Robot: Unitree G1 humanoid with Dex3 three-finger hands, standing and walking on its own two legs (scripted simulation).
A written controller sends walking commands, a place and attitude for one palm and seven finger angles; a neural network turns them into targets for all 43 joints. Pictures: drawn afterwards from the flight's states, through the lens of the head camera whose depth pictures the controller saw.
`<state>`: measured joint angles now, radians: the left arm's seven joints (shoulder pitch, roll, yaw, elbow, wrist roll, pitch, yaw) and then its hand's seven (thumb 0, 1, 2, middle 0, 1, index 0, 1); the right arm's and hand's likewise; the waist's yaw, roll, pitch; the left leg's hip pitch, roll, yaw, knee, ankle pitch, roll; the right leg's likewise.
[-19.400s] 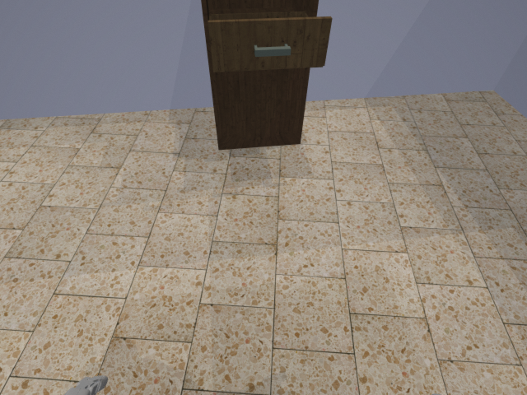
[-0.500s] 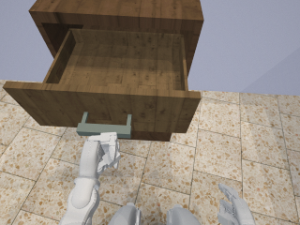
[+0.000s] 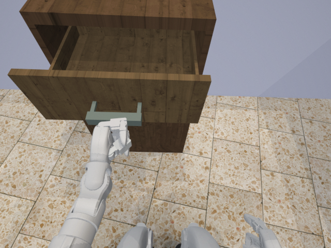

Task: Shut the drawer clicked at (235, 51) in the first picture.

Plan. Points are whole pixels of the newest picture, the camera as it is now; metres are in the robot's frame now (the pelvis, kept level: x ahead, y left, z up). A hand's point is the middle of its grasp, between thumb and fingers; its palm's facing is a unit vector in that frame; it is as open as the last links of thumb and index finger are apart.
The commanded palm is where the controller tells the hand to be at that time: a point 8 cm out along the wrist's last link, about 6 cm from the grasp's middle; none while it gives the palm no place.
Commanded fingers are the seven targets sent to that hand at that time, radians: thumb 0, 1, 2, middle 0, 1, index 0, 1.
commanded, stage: push the drawer shut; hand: left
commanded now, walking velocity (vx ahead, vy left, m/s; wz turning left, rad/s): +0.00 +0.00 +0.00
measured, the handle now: (115, 112) +0.44 +0.14 +0.04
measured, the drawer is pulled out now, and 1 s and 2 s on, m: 0.18 0.05 0.00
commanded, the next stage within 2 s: pull the fist back off the drawer in 1.64 s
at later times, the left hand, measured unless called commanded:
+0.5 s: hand (131, 118) +0.42 +0.10 +0.04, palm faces +0.02 -1.00 -0.04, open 3.3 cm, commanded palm +0.41 +0.15 +0.04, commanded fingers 0.00 0.90 0.90 -1.40 -1.60 -1.40 -1.60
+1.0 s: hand (132, 96) +0.49 +0.10 +0.04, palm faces +0.03 -1.00 -0.02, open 3.3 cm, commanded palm +0.47 +0.15 +0.04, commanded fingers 0.00 0.90 0.90 -1.40 -1.60 -1.40 -1.60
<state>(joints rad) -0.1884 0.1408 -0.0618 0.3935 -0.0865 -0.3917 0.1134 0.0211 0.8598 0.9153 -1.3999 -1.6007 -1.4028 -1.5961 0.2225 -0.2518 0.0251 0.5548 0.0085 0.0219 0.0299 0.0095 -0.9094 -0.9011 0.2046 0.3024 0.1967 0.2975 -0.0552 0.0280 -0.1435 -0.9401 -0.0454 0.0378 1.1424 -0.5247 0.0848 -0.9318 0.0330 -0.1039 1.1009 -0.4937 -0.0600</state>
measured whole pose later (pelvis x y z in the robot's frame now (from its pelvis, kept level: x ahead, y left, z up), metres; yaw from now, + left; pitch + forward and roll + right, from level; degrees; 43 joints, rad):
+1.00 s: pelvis +0.00 +0.00 +0.00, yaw -2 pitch +23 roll -2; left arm -0.78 0.27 0.25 1.08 -0.05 -0.52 0.06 0.05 0.80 0.87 -1.40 -1.60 -1.40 -1.60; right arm 0.36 -0.26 0.02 0.64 -0.03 0.02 0.05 0.01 -0.91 -0.90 0.20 0.30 0.20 0.30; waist -0.17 0.03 -0.15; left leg -1.04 -0.02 0.06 1.14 -0.51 0.09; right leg -1.04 0.06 -0.08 1.09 -0.46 -0.06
